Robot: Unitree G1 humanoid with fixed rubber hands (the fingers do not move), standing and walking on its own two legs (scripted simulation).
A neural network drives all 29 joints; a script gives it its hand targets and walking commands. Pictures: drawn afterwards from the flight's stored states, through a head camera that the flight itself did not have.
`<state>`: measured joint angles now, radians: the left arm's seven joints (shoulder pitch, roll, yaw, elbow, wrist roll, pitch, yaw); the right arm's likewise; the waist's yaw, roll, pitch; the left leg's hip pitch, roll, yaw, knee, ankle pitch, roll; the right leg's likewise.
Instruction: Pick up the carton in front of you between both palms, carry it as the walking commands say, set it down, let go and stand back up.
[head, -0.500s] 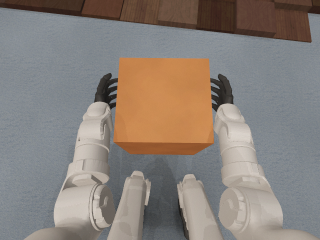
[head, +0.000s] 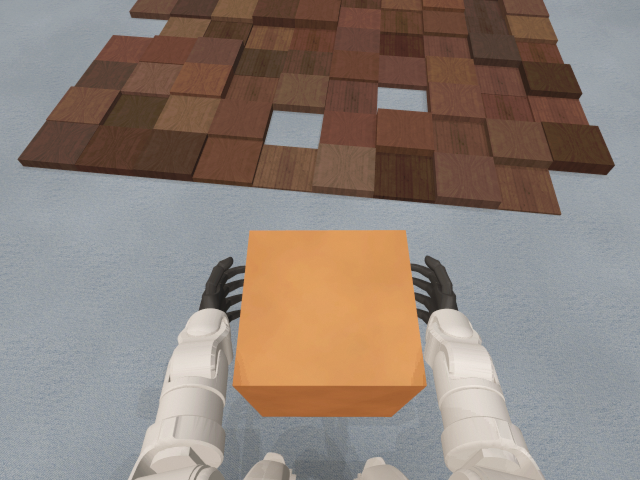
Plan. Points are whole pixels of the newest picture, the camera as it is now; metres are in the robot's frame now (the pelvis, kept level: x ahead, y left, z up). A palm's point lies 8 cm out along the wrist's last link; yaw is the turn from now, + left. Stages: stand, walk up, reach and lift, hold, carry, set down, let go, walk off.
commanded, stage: reach and lift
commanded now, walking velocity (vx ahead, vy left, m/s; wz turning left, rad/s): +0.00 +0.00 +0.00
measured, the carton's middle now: (327, 332) +0.33 +0.01 -0.10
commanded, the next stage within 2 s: hold in 1.32 s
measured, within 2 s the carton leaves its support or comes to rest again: neither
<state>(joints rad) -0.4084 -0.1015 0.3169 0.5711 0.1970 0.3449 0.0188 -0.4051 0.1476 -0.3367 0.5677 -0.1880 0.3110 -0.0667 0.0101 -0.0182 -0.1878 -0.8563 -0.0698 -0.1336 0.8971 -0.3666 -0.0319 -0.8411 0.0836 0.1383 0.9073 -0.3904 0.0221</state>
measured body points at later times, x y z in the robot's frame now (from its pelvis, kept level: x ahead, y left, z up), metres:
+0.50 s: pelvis +0.01 +0.00 +0.05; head -0.03 +0.00 +0.50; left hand +0.31 +0.15 +0.07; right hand +0.32 -0.15 +0.07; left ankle +0.03 +0.13 -0.69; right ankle +0.02 -0.13 -0.69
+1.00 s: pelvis +0.02 +0.00 +0.06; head -0.01 +0.01 +0.51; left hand +0.32 +0.15 +0.08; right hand +0.32 -0.15 +0.08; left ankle +0.03 +0.13 -0.68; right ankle +0.02 -0.13 -0.68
